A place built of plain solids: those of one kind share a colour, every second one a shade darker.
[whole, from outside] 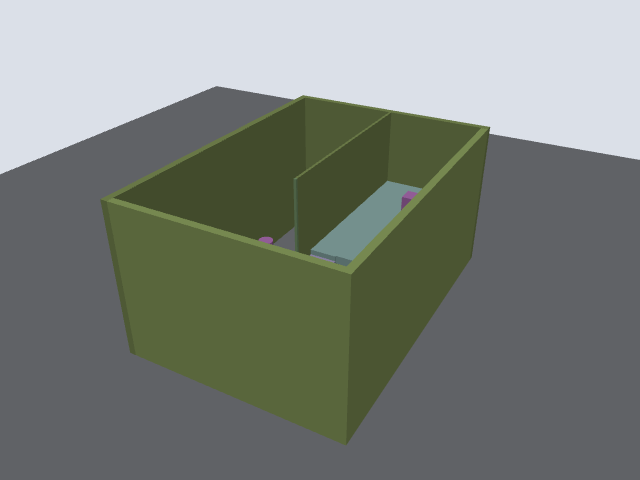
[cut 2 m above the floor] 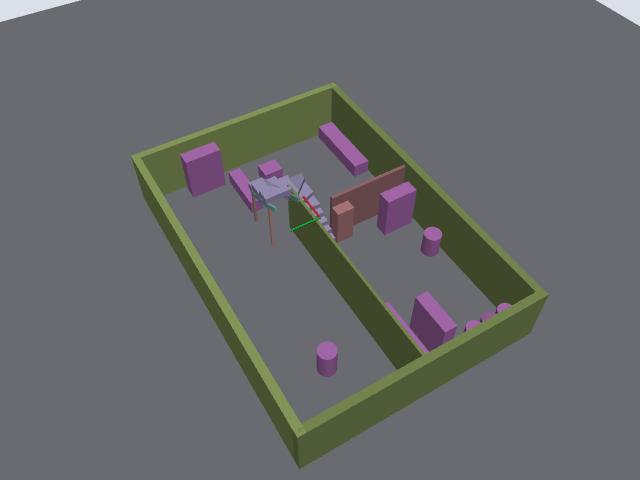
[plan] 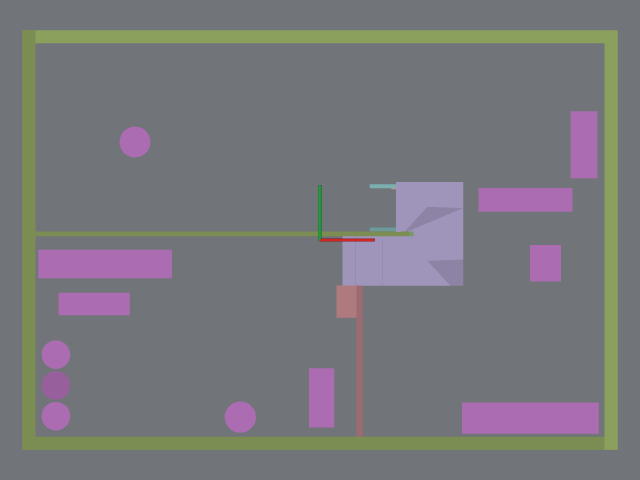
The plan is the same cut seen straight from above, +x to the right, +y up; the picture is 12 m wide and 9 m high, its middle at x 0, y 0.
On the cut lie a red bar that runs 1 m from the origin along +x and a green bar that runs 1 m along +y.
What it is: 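A barn, workshop or loft; a timber stair that turns on kite winders round a square newel, open at its outer side over a tall bay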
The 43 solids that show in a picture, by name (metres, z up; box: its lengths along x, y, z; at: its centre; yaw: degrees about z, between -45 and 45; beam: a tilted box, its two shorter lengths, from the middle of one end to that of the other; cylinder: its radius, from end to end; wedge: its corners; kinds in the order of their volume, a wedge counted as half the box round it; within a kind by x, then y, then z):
{
 "wall_1": {"box": [0.25, 7.87, 5.59], "at": [-5.46, 0.0, 2.74]},
 "wall_2": {"box": [7.03, 0.09, 5.59], "at": [-1.84, 0.12, 2.74]},
 "wall_3": {"box": [11.17, 0.25, 5.59], "at": [0.0, -3.81, 2.74]},
 "wall_4": {"box": [11.17, 0.25, 5.59], "at": [0.0, 3.81, 2.74]},
 "wall_5": {"box": [0.25, 7.87, 5.59], "at": [5.46, 0.0, 2.74]},
 "piece_1": {"cylinder": 0.27, "from": [-4.95, -3.3, 0.0], "to": [-4.95, -3.3, 0.89]},
 "piece_2": {"cylinder": 0.27, "from": [-4.95, -2.73, 0.0], "to": [-4.95, -2.73, 0.89]},
 "piece_3": {"cylinder": 0.27, "from": [-4.95, -2.15, 0.0], "to": [-4.95, -2.15, 0.89]},
 "piece_4": {"box": [1.34, 0.42, 1.6], "at": [-4.24, -1.2, 0.75]},
 "piece_5": {"box": [2.51, 0.53, 0.6], "at": [-4.03, -0.45, 0.25]},
 "piece_6": {"cylinder": 0.29, "from": [-3.47, 1.84, 0.0], "to": [-3.47, 1.84, 0.97]},
 "piece_7": {"cylinder": 0.29, "from": [-1.49, -3.32, 0.0], "to": [-1.49, -3.32, 0.82]},
 "piece_8": {"box": [0.53, 1.02, 1.74], "at": [-1.14, 3.06, 3.54]},
 "piece_9": {"box": [0.48, 1.12, 1.63], "at": [0.03, -2.96, 0.77]},
 "piece_10": {"box": [1.76, 0.45, 0.54], "at": [3.85, 0.75, 0.22]},
 "piece_11": {"box": [2.56, 0.59, 0.57], "at": [3.94, -3.34, 0.23]},
 "piece_12": {"box": [0.58, 0.69, 0.53], "at": [4.23, -0.44, 0.21]},
 "piece_13": {"box": [0.5, 1.26, 1.71], "at": [4.95, 1.79, 0.81]},
 "floor_1": {"box": [6.25, 3.59, 0.29], "at": [-2.26, 1.94, 2.52]},
 "floor_2": {"box": [0.11, 0.95, 0.29], "at": [0.87, 0.62, 2.52]},
 "part_1": {"box": [0.38, 0.61, 1.44], "at": [0.5, -1.16, 0.67]},
 "part_2": {"box": [0.12, 2.86, 1.85], "at": [0.74, -2.28, 0.87]},
 "tread_1": {"box": [0.26, 0.94, 0.23], "at": [0.55, -0.39, 0.06]},
 "tread_2": {"box": [0.26, 0.94, 0.23], "at": [0.8, -0.39, 0.24]},
 "tread_3": {"box": [0.26, 0.94, 0.23], "at": [1.05, -0.39, 0.42]},
 "tread_4": {"box": [0.26, 0.94, 0.23], "at": [1.05, 0.62, 2.37]},
 "tread_5": {"box": [0.26, 0.94, 0.23], "at": [1.3, -0.39, 0.6]},
 "tread_6": {"wedge": [[1.43, -0.86, 0.66], [1.43, -0.86, 0.89], [1.43, 0.08, 0.66], [1.43, 0.08, 0.89], [1.52, 0.08, 0.66], [1.52, 0.08, 0.89], [1.89, -0.86, 0.66], [1.89, -0.86, 0.89]]},
 "tread_7": {"wedge": [[1.43, 0.15, 1.9], [1.43, 0.15, 2.13], [1.43, 1.09, 1.9], [1.43, 1.09, 2.13], [1.51, 0.15, 1.9], [1.51, 0.15, 2.13], [1.88, 1.09, 1.9], [1.88, 1.09, 2.13]]},
 "tread_8": {"wedge": [[1.51, 0.08, 0.84], [1.51, 0.08, 1.07], [1.59, 0.08, 0.84], [1.59, 0.08, 1.07], [1.88, -0.86, 0.84], [1.88, -0.86, 1.07], [2.45, -0.86, 0.84], [2.45, -0.86, 1.07]]},
 "tread_9": {"wedge": [[1.51, 0.15, 1.73], [1.51, 0.15, 1.95], [1.58, 0.15, 1.73], [1.58, 0.15, 1.95], [1.88, 1.09, 1.73], [1.88, 1.09, 1.95], [2.45, 1.09, 1.73], [2.45, 1.09, 1.95]]},
 "tread_10": {"wedge": [[1.58, 0.08, 1.01], [1.58, 0.08, 1.24], [1.65, 0.07, 1.01], [1.65, 0.07, 1.24], [2.01, -0.39, 1.01], [2.01, -0.39, 1.24], [2.69, -0.37, 1.01], [2.69, -0.37, 1.24]]},
 "tread_11": {"wedge": [[1.58, 0.15, 1.55], [1.58, 0.15, 1.78], [1.64, 0.16, 1.55], [1.64, 0.16, 1.78], [2.01, 0.62, 1.55], [2.01, 0.62, 1.78], [2.69, 0.6, 1.55], [2.69, 0.6, 1.78]]},
 "tread_12": {"wedge": [[1.63, 0.16, 1.37], [1.63, 0.16, 1.6], [1.75, 0.12, 1.37], [1.75, 0.12, 1.6], [2.69, 0.12, 1.37], [2.69, 0.12, 1.6], [2.69, 0.6, 1.37], [2.69, 0.6, 1.6]]},
 "tread_13": {"wedge": [[1.64, 0.07, 1.19], [1.64, 0.07, 1.42], [1.75, 0.12, 1.19], [1.75, 0.12, 1.42], [2.69, -0.37, 1.19], [2.69, -0.37, 1.42], [2.69, 0.12, 1.19], [2.69, 0.12, 1.42]]},
 "tread_14": {"wedge": [[2.01, -0.39, 1.01], [2.01, -0.39, 1.24], [2.45, -0.86, 1.01], [2.45, -0.86, 1.24], [2.69, -0.86, 1.01], [2.69, -0.86, 1.24], [2.69, -0.37, 1.01], [2.69, -0.37, 1.24]]},
 "tread_15": {"wedge": [[2.01, 0.62, 1.55], [2.01, 0.62, 1.78], [2.44, 1.09, 1.55], [2.44, 1.09, 1.78], [2.69, 0.6, 1.55], [2.69, 0.6, 1.78], [2.69, 1.09, 1.55], [2.69, 1.09, 1.78]]},
 "newel_1": {"box": [0.09, 0.09, 5.59], "at": [1.71, 0.12, 2.74]},
 "carriage_1": {"wedge": [[0.93, 0.16, 1.99], [0.93, 0.16, 2.18], [0.93, 0.24, 1.99], [0.93, 0.24, 2.18], [1.43, 0.16, 1.71], [1.43, 0.16, 1.9], [1.43, 0.24, 1.71], [1.43, 0.24, 1.9]]},
 "carriage_2": {"wedge": [[0.93, 0.97, 1.99], [0.93, 0.97, 2.18], [0.93, 1.04, 1.99], [0.93, 1.04, 2.18], [1.43, 0.97, 1.71], [1.43, 0.97, 1.9], [1.43, 1.04, 1.71], [1.43, 1.04, 1.9]]},
 "carriage_3": {"wedge": [[1.43, 0.97, 1.7], [1.43, 0.97, 1.87], [1.43, 1.04, 1.7], [1.43, 1.04, 1.87], [2.61, 0.97, 1.27], [2.61, 0.97, 1.44], [2.61, 1.04, 1.27], [2.61, 1.04, 1.44]]},
 "post_1": {"box": [0.1, 0.1, 1.95], "at": [1.38, 1.0, 0.93]},
 "post_2": {"box": [0.1, 0.1, 1.6], "at": [2.59, 1.0, 0.75]}
}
